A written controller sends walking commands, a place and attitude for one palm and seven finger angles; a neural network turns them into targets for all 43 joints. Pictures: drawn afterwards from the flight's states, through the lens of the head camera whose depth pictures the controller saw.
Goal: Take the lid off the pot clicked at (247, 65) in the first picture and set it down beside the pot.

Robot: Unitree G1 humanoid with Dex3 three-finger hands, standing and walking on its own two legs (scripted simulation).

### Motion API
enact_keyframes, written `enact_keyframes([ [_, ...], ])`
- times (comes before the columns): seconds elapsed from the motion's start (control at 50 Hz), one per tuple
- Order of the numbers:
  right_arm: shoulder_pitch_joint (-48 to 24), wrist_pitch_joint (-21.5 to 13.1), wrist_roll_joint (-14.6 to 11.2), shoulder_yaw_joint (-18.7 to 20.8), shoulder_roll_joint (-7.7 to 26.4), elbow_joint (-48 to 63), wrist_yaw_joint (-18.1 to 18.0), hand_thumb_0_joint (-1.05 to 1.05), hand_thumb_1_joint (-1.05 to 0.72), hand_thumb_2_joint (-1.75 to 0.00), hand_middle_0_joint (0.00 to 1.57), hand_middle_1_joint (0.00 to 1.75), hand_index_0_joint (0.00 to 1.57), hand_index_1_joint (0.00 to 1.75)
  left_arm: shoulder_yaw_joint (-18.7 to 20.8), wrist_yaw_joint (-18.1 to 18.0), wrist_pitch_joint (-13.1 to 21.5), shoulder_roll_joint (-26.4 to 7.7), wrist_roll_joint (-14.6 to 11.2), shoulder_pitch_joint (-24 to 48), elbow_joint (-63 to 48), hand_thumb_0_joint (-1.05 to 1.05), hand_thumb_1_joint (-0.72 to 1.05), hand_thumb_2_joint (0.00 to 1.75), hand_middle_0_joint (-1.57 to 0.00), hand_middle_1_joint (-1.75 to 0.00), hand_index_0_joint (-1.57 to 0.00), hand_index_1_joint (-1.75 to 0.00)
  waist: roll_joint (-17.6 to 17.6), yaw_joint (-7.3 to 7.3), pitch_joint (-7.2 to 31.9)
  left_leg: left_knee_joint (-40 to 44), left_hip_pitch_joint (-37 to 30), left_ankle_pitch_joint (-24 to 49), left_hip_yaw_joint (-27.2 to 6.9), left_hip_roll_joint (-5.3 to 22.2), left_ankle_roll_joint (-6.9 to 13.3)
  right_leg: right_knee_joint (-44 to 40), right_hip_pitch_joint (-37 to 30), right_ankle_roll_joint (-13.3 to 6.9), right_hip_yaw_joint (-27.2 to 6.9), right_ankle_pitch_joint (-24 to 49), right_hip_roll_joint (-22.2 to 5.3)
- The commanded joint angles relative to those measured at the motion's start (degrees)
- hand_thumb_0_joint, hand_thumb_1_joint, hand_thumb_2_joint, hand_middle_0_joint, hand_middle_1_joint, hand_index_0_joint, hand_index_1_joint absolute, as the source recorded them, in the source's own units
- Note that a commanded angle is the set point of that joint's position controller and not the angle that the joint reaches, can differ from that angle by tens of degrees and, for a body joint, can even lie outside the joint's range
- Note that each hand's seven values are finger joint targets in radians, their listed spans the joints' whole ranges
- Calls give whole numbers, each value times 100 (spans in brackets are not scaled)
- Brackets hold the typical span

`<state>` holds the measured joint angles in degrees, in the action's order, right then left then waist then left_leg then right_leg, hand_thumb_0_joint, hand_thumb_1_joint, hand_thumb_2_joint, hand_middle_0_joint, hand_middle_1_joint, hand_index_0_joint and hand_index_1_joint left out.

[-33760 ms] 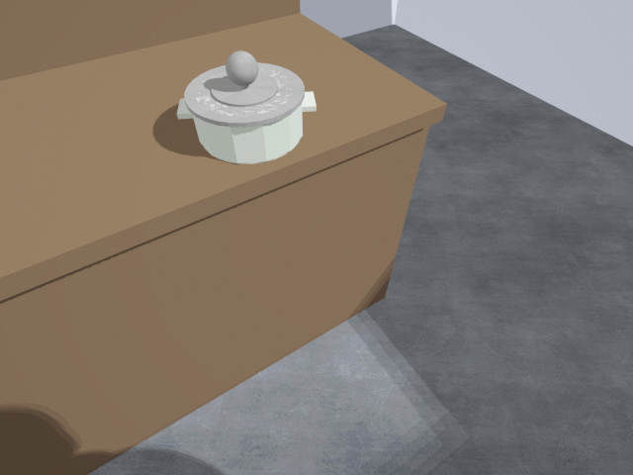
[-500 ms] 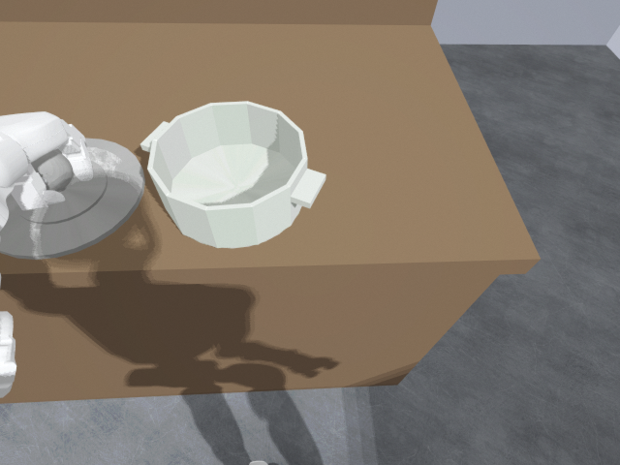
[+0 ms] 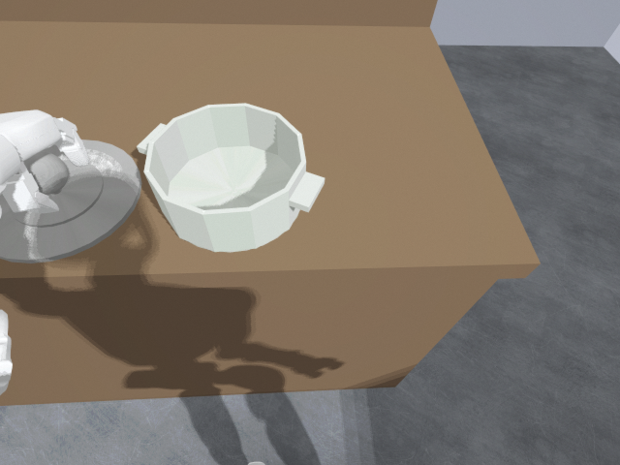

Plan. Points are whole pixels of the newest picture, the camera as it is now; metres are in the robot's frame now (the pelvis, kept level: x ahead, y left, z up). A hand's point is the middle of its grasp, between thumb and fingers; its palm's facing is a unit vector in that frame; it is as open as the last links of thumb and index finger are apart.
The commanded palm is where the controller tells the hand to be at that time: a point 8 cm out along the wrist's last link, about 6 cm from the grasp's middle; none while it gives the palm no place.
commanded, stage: open the fingers wide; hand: left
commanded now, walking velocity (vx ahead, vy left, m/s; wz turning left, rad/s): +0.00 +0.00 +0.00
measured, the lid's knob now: (42, 173) +0.46 +0.33 +0.11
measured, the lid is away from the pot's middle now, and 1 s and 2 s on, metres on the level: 0.23 0.23 0.23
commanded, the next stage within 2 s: raise the empty hand in 0.28 s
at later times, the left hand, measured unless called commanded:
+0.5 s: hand (38, 178) +0.44 +0.32 +0.12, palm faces -0.37 -0.07 -0.93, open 11.0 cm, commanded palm +0.44 +0.32 +0.20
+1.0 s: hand (17, 137) +0.45 +0.32 +0.18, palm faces -0.32 -0.08 -0.94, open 11.1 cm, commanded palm +0.45 +0.32 +0.25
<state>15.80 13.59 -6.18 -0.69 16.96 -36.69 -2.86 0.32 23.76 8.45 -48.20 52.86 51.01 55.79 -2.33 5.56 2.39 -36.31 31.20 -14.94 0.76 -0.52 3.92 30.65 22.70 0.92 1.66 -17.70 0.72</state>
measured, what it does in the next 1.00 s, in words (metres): stands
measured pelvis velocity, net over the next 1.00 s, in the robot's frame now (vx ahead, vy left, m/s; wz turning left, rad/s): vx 0.00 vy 0.00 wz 0.01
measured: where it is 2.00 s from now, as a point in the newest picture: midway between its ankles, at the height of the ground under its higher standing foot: outside the picture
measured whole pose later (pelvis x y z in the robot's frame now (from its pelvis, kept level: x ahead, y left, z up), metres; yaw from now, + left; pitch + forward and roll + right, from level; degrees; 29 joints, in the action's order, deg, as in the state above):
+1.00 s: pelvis +0.00 +0.00 +0.01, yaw +1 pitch +8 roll -2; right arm 15.3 12.7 -6.3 -0.9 17.0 -36.3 -2.4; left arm -2.8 26.7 3.7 -48.1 52.8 57.0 53.7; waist -2.8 5.4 1.5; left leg -31.1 26.3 -12.5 0.5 -1.4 4.0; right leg 26.0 17.9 0.9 1.8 -15.7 0.0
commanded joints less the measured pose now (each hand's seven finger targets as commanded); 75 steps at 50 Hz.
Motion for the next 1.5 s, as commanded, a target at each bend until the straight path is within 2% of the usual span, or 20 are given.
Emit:
enact_keyframes([
  [0.0, 273, -99, 52, 326, 1018, 470, -43, 0, -90, -90, 20, 30, 20, 30, 481, -169, -18, -1811, -30, 2294, -866, 0, -10, 83, -44, -69, -44, -69, -386, 38, 2050, 206, -2249, 1758, -263, -95, 149, -321, 393, -349, 166, 1343, 377],
  [0.12, 216, -74, 57, 339, 1007, 549, -28, 0, -90, -90, 20, 30, 20, 30, 499, -162, 55, -1825, -64, 2416, -1300, 0, -11, 84, -44, -69, -44, -69, -735, 14, 2302, 172, -2609, 2190, -331, -59, 130, -280, 468, -379, 200, 1353, 381],
  [0.18, 288, -62, 62, 334, 992, 491, -33, 0, -90, -90, 20, 30, 20, 30, 552, -155, 31, -1795, -100, 2183, -975, 0, -11, 84, -44, -68, -44, -68, -426, 44, 2068, 165, -2453, 1999, -344, -66, 143, -328, 565, -349, 198, 1264, 406],
  [0.38, 250, -83, 69, 345, 980, 517, -12, 0, -90, -90, 20, 30, 20, 30, 460, -233, 26, -1681, -87, 2494, -1398, 0, -11, 85, -45, -67, -45, -67, -728, 24, 2191, 269, -2755, 2078, -457, -20, 101, -363, 666, -382, 211, 1124, 392],
  [0.46, 241, -147, 93, 348, 962, 550, -19, 0, -90, -90, 20, 30, 20, 30, 562, -305, -2, -1834, -45, 2816, -1778, 0, -11, 85, -45, -67, -45, -67, -932, -7, 2506, 345, -3081, 2255, -550, 4, 71, -409, 568, -394, 215, 1105, 374],
  [0.48, 253, -155, 89, 344, 970, 562, -15, 0, -90, -90, 20, 30, 20, 30, 734, -325, -21, -1989, -40, 2672, -1681, 0, -11, 85, -45, -67, -45, -67, -869, -39, 2421, 382, -3042, 2253, -588, 12, 48, -428, 540, -404, 226, 1085, 376],
  [0.56, 168, -162, 60, 343, 955, 561, 31, 0, -90, -90, 20, 30, 20, 30, 343, -257, -196, -1509, -80, 2583, -1423, 0, -11, 85, -45, -67, -45, -67, -606, 7, 2075, 527, -2847, 1880, -561, -6, 66, -550, 497, -396, 205, 984, 362],
  [0.64, 129, -175, 67, 343, 973, 609, 44, 0, -90, -90, 20, 30, 20, 30, 431, -213, -270, -1697, -64, 2816, -1685, 0, -11, 85, -45, -67, -45, -67, -581, -24, 2261, 605, -2934, 1968, -557, -25, 62, -586, 240, -409, 190, 1105, 350],
  [0.74, 120, -182, 43, 296, 977, 549, 28, 0, -90, -90, 20, 30, 20, 30, 247, -91, -421, -1588, -69, 2846, -1088, 0, -11, 85, -45, -67, -45, -67, -233, 17, 1755, 745, -2487, 1400, -451, -86, 91, -685, 121, -397, 197, 1044, 346],
  [0.82, 38, -258, 59, 317, 969, 625, 8, 0, -90, -90, 20, 30, 20, 30, 158, -36, -401, -1624, -28, 3343, -1661, 0, -11, 85, -45, -67, -45, -67, -692, 7, 2175, 704, -2957, 1826, -464, -80, 88, -713, 43, -414, 170, 1197, 323],
  [0.86, 124, -260, 71, 301, 972, 582, -10, 0, -90, -90, 20, 30, 20, 30, 504, -13, -390, -1959, -25, 3051, -1319, 0, -11, 85, -45, -67, -45, -67, -410, -28, 2204, 671, -2800, 1918, -426, -117, 117, -701, -156, -391, 160, 1368, 340],
  [0.92, 47, -230, 20, 293, 994, 550, 12, 0, -90, -90, 20, 30, 20, 30, 51, 121, -485, -1530, -69, 3194, -1111, 0, -11, 85, -45, -67, -45, -67, -395, 38, 1781, 775, -2548, 1634, -359, -100, 96, -760, -58, -392, 200, 1270, 309],
  [1.06, 85, -242, 35, 270, 1019, 514, -19, 0, -90, -90, 20, 30, 20, 30, 423, 230, -502, -2118, -36, 3467, -1268, 0, -11, 85, -45, -67, -45, -67, -402, 1, 2135, 678, -2620, 1924, -304, -164, 151, -734, -363, -362, 148, 1632, 323],
  [1.12, 25, -253, 18, 296, 1007, 556, 19, 0, -90, -90, 20, 30, 20, 30, 176, 311, -554, -1847, -54, 3475, -1392, 0, -11, 85, -45, -67, -45, -67, -629, 24, 2127, 638, -2785, 2294, -311, -143, 136, -756, -266, -370, 163, 1712, 314],
  [1.18, 53, -225, 20, 265, 1023, 516, 23, 0, -90, -90, 20, 30, 20, 30, 404, 359, -593, -2176, -11, 3431, -1110, 0, -11, 85, -45, -67, -45, -67, -322, -6, 2050, 639, -2485, 2071, -242, -169, 158, -733, -449, -328, 142, 1802, 321],
  [1.22, -1, -216, 13, 277, 1023, 541, 28, 0, -90, -90, 20, 30, 20, 30, 159, 399, -632, -1962, -22, 3663, -1270, 0, -11, 85, -45, -67, -45, -67, -579, 29, 2145, 628, -2637, 2208, -222, -160, 162, -748, -387, -345, 148, 1819, 296],
  [1.36, 37, -211, 10, 252, 1015, 505, 36, 0, -90, -90, 20, 30, 20, 30, 391, 467, -700, -2262, 27, 3693, -1154, 0, -11, 85, -45, -67, -45, -67, -419, 12, 2180, 599, -2635, 2414, -208, -152, 184, -757, -477, -305, 133, 1949, 315],
  [1.42, -23, -229, -1, 268, 1024, 568, 65, 0, -90, -90, 20, 30, 20, 30, 227, 508, -744, -2107, 8, 3907, -1582, 0, -11, 85, -45, -67, -45, -67, -755, 2, 2361, 599, -2970, 2941, -280, -113, 164, -770, -414, -333, 145, 2052, 308],
  [1.44, 4, -226, 29, 289, 1004, 579, 86, 0, -90, -90, 20, 30, 20, 30, 435, 494, -752, -2335, 43, 3971, -1881, 0, -11, 85, -45, -67, -45, -67, -741, -32, 2551, 584, -3127, 3083, -314, -100, 168, -770, -471, -307, 120, 2079, 324],
  [1.48, 1, -209, 10, 255, 997, 557, 84, 0, -90, -90, 20, 30, 20, 30, 429, 530, -813, -2256, 37, 3621, -1372, 0, -11, 85, -45, -67, -45, -67, -474, -14, 2243, 600, -2855, 2937, -291, -113, 164, -775, -410, -299, 160, 2025, 332],
])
